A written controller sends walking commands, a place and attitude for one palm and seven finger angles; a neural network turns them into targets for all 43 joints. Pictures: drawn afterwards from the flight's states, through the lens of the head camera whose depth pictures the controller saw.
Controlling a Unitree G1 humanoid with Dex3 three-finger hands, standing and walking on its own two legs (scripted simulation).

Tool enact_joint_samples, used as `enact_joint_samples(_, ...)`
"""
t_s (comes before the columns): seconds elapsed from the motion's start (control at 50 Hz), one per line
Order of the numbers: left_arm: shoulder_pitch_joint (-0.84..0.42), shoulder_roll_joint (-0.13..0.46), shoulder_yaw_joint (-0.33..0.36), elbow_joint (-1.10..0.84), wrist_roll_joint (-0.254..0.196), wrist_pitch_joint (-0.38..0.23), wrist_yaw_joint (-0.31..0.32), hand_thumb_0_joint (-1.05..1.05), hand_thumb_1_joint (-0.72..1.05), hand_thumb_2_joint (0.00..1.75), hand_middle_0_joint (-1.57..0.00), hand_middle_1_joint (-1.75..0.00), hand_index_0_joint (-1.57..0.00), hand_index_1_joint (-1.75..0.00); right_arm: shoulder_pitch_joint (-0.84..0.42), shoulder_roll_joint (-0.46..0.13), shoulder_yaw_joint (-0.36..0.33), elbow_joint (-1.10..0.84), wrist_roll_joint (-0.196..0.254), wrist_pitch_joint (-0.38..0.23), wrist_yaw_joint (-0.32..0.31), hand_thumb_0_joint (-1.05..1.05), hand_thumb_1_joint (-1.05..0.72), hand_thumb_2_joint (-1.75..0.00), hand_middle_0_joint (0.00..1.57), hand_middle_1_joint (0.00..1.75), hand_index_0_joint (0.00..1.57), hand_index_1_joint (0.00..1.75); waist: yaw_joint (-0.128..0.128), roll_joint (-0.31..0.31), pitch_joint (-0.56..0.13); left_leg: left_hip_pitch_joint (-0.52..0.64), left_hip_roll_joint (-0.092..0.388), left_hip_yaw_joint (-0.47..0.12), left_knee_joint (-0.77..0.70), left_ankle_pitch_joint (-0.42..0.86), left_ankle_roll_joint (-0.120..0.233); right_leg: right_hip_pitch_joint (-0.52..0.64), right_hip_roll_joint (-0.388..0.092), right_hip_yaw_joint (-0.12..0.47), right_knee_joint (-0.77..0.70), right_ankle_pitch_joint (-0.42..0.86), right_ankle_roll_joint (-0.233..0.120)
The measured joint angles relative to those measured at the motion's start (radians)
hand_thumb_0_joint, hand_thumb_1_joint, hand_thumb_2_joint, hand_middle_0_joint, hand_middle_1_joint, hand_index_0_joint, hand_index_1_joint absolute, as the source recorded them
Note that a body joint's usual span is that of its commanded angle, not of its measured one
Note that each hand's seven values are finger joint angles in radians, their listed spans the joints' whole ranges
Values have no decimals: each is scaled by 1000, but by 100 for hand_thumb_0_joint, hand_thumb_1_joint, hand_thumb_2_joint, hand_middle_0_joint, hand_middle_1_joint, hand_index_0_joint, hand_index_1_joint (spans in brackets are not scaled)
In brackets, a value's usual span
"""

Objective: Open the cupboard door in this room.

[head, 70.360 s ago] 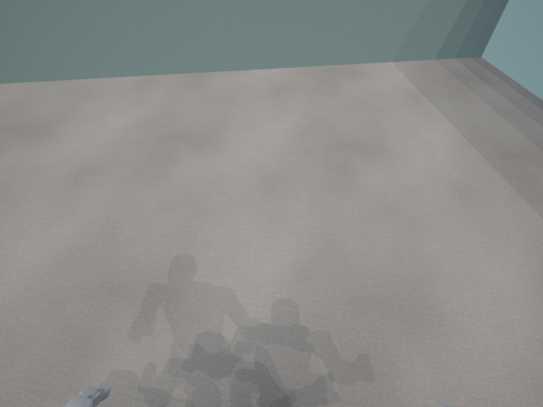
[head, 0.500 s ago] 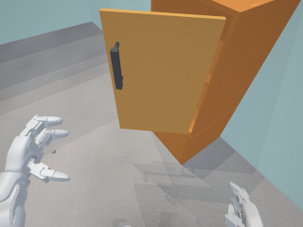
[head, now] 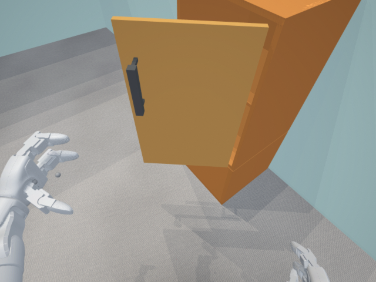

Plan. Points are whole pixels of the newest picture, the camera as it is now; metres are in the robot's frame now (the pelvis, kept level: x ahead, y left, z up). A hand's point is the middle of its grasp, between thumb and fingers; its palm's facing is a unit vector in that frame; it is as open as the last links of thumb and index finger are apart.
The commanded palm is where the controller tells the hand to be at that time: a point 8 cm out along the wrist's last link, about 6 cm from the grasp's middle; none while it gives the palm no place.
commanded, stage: raise the hand with hooked fingers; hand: left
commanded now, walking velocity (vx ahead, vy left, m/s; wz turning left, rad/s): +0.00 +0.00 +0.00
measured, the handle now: (137, 87) +0.58 +0.18 +0.07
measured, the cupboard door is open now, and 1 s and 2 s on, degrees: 49 49 49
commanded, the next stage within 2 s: move the hooked fingers beside the handle in 0.28 s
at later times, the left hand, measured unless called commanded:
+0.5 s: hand (61, 175) +0.29 +0.27 +0.09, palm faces +0.05 -1.00 -0.02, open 14.0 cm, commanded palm +0.28 +0.31 +0.09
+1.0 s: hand (83, 141) +0.37 +0.26 +0.08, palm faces +0.04 -1.00 -0.01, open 14.0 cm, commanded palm +0.36 +0.30 +0.08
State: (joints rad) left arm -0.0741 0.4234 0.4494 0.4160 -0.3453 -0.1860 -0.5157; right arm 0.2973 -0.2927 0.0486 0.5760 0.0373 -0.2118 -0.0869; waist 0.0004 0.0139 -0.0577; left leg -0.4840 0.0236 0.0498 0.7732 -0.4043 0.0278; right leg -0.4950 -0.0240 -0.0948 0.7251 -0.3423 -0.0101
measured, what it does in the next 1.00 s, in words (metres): stands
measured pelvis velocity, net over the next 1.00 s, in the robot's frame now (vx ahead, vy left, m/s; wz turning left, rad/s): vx -0.01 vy -0.01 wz -0.01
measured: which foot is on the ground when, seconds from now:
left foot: down 0.00-1.00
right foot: down 0.00-1.00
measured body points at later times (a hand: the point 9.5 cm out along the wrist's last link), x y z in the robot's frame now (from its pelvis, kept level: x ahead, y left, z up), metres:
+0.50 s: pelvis -0.01 -0.01 +0.00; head +0.02 -0.01 +0.45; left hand +0.28 +0.32 +0.09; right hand +0.15 -0.25 -0.08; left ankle -0.01 +0.10 -0.71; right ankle +0.01 -0.12 -0.71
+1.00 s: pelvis -0.01 -0.01 +0.00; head +0.05 -0.01 +0.44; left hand +0.37 +0.31 +0.09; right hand +0.08 -0.28 -0.11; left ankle -0.01 +0.10 -0.71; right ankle +0.01 -0.12 -0.71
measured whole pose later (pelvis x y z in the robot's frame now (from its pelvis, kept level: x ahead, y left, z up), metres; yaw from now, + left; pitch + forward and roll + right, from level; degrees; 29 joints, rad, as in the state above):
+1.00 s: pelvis -0.01 -0.01 +0.00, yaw -1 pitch +10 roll -1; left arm -0.45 0.50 0.47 0.84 -0.25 -0.29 -0.48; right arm 0.36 -0.30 0.04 0.62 0.04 -0.12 -0.08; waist -0.05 0.00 -0.05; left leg -0.57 0.04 0.05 0.80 -0.39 0.01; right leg -0.59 -0.01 -0.09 0.76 -0.34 -0.03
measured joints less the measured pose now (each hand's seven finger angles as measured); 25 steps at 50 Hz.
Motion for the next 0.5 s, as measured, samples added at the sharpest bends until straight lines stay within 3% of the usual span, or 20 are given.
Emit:
enact_joint_samples(0.14,6,-14,2,-7,15,-22,27,-2,-50,30,-30,-120,-30,-120,-1,5,-2,0,-2,5,0,1,-90,-90,20,30,20,30,1,-3,5,3,3,-4,-2,3,-5,4,4,-4,-1,1,-6)
enact_joint_samples(0.42,-12,-10,-4,36,5,-26,8,-2,-50,30,-30,-120,-30,-120,-18,14,11,3,3,6,-7,1,-90,-90,20,30,21,30,7,9,0,10,4,-9,-8,14,-11,10,5,-8,-1,6,-12)
enact_joint_samples(0.5,-74,-11,-19,86,19,-35,16,-2,-50,30,-30,-120,-30,-120,-24,9,12,13,5,6,-16,1,-90,-90,20,30,21,30,11,10,10,-1,2,-19,2,17,-13,3,2,-17,7,5,-14)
